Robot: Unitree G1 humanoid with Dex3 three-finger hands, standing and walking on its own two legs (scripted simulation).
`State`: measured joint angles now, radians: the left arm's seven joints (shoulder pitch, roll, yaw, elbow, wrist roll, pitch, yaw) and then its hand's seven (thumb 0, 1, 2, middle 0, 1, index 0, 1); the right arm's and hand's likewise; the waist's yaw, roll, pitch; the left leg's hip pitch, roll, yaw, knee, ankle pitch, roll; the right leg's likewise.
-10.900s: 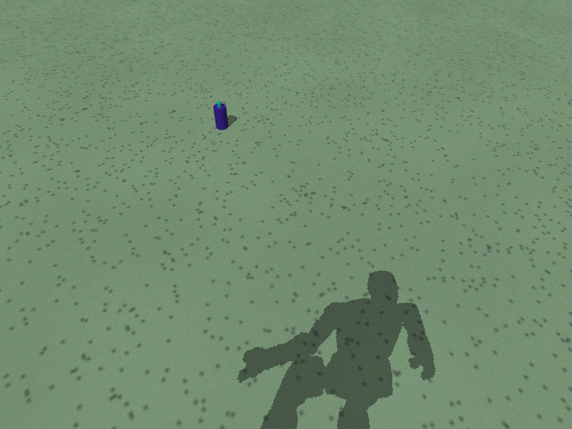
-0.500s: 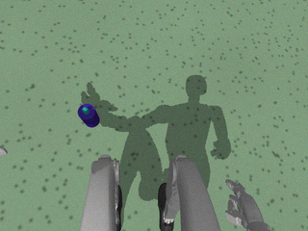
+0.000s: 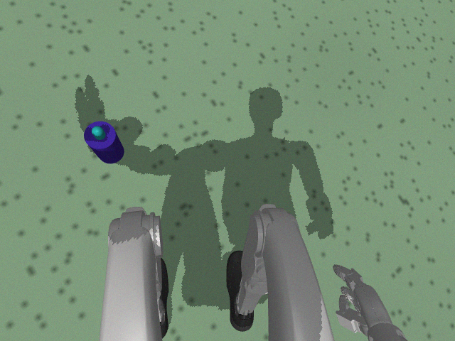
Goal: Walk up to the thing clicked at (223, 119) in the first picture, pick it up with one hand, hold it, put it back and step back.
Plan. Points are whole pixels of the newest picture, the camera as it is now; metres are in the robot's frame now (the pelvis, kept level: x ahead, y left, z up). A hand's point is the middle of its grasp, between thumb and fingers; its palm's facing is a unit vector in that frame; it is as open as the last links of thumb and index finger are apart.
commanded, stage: go down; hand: left
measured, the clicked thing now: (104, 141) +0.51 +0.27 -0.34
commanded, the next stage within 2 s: approach in 0.86 s
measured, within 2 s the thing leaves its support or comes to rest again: neither
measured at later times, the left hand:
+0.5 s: hand out of the picture +0.41 +0.44 -0.02, palm faces +0.27 -0.96 -0.07, open 17.2 cm
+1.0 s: hand out of the picture +0.42 +0.45 -0.03, palm faces +0.28 -0.96 -0.06, open 17.3 cm
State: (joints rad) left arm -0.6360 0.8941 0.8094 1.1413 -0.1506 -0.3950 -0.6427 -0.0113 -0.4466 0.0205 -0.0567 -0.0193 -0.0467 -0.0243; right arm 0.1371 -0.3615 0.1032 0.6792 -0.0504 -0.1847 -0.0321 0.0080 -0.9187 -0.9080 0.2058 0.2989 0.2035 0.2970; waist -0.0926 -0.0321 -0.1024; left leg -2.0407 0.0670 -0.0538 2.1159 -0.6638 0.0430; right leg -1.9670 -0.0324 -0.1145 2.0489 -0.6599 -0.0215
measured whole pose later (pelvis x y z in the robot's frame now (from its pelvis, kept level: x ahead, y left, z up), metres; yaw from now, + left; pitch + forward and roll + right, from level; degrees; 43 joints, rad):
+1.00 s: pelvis -0.01 +0.00 -0.05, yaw -3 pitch +30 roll -10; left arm -0.75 1.10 0.89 1.20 -0.17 -0.39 -0.70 -0.01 -0.48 0.08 -0.05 -0.04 -0.03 -0.06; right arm 0.12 -0.39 0.20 0.64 -0.08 -0.15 -0.02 0.01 -0.92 -0.91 0.21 0.30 0.20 0.30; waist -0.14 -0.06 -0.01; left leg -2.19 0.07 -0.11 2.30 -0.67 0.05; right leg -2.08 -0.03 -0.16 2.20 -0.65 -0.02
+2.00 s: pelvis -0.02 +0.01 -0.13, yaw -12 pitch +12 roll -17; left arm -0.74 1.06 0.72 1.54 -0.11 -1.00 -0.21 -0.02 -0.60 0.06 -0.07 -0.07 -0.06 -0.08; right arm -0.16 -0.41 0.56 0.51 -0.35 0.01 0.06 0.00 -0.94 -0.91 0.21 0.30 0.20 0.30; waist -0.27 -0.29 0.34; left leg -2.22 0.10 -0.34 2.63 -0.70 0.06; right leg -2.04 0.04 -0.33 2.37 -0.58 0.01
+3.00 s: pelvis -0.02 +0.02 -0.13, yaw -13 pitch +13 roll -19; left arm -0.79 1.04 0.56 1.56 -0.08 -1.03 -0.04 -0.01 0.03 0.69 -0.54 -0.68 -0.73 -0.77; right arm -0.18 -0.38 0.59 0.52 -0.36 0.06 0.09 0.00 -0.87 -0.90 0.21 0.30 0.20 0.30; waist -0.27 -0.30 0.33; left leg -2.22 0.09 -0.37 2.64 -0.72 0.05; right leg -2.04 0.06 -0.35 2.35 -0.59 0.02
